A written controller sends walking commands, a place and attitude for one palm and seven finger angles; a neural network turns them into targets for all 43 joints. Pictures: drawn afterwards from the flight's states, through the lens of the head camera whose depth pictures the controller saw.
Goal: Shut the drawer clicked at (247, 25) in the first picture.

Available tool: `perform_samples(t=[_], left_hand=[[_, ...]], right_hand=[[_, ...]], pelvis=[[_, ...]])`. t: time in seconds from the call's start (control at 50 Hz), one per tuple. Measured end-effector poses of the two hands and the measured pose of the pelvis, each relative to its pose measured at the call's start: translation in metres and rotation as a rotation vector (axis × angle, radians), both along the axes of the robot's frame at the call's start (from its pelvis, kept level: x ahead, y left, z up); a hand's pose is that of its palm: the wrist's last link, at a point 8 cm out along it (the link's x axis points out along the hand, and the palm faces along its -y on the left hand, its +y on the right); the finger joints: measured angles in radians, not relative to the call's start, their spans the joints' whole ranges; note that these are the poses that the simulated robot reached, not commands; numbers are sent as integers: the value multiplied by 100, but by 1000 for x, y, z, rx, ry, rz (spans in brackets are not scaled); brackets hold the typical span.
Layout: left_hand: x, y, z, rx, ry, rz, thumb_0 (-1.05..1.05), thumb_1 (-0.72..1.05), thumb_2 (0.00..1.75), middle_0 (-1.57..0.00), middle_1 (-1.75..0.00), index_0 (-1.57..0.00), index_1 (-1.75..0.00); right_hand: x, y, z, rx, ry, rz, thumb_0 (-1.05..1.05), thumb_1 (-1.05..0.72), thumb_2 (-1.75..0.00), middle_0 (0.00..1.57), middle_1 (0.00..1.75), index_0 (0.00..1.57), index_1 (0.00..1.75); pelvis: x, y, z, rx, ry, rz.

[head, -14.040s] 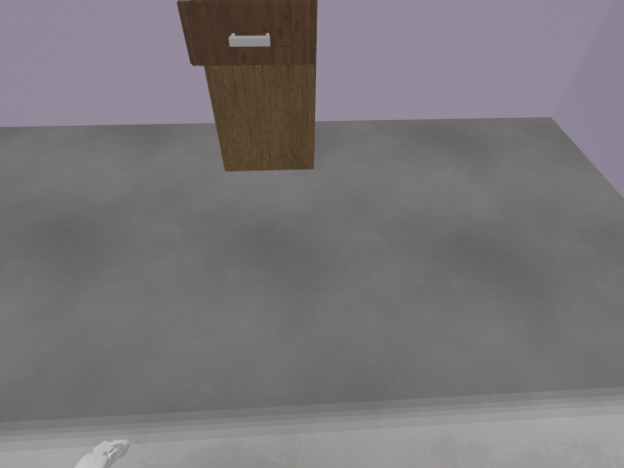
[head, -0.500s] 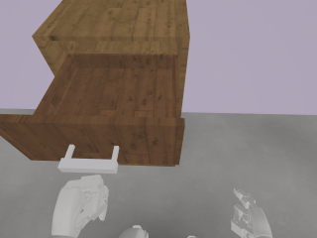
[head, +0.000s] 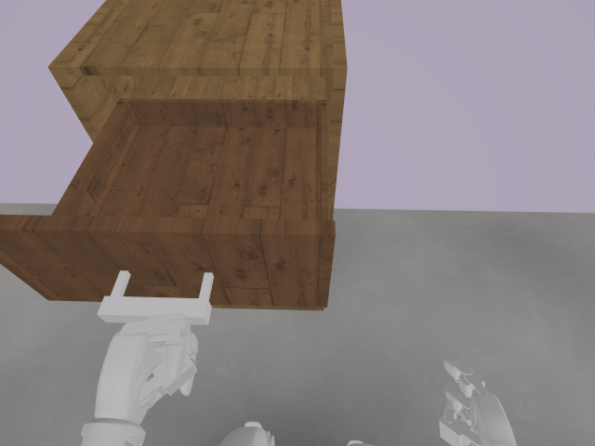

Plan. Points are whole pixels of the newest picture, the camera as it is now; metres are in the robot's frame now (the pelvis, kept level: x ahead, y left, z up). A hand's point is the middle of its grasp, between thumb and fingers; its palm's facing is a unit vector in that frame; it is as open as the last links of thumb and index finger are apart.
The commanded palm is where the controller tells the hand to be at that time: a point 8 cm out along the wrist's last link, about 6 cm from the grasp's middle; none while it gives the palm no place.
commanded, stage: push the drawer shut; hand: left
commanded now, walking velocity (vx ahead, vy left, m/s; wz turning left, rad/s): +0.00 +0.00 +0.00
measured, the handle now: (161, 294) +0.29 +0.18 +0.07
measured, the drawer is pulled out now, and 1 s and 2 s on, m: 0.30 0.18 0.06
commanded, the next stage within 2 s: none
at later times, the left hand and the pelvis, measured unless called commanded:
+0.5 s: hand (195, 314) +0.27 +0.13 +0.07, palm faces -0.06 -1.00 -0.07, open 2.9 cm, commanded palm +0.27 +0.19 +0.08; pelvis -0.02 +0.01 +0.01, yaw +1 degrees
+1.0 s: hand (201, 270) +0.33 +0.14 +0.07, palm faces -0.05 -1.00 -0.05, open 2.8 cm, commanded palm +0.32 +0.19 +0.08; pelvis -0.01 +0.02 +0.01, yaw +0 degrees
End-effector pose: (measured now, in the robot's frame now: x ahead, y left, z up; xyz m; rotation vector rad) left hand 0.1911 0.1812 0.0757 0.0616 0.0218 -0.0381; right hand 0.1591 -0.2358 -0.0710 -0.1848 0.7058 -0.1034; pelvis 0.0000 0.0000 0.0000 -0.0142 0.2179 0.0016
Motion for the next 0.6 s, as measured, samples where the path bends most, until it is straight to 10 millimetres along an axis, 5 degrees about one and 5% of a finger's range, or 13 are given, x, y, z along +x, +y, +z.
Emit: perform_samples(t=[0.22,0.6], left_hand=[[13,5,-6,5,-34,3,-4,78,96,-140,-160,-140,-160],[74,8,-3,-2,-25,-26,-1,75,94,-140,-160,-140,-160]], right_hand=[[-2,4,-10,-13,28,40,1,-91,-90,20,30,20,30],[-27,10,0,-21,73,5,1,-91,-90,20,30,20,30]], pelvis=[[-10,1,-2,-8,1,19],[-18,11,11,-10,-30,7]])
